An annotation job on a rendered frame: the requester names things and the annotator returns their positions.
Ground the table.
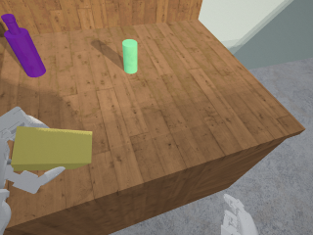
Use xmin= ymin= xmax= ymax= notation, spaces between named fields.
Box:
xmin=0 ymin=0 xmax=306 ymax=235

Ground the sponge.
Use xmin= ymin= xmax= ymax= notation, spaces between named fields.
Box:
xmin=11 ymin=126 xmax=93 ymax=171

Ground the right robot hand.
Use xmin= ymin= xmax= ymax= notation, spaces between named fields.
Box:
xmin=220 ymin=194 xmax=259 ymax=235

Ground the left robot forearm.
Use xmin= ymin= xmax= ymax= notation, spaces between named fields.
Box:
xmin=0 ymin=189 xmax=12 ymax=235

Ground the left robot hand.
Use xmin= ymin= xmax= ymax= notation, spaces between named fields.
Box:
xmin=0 ymin=106 xmax=65 ymax=194

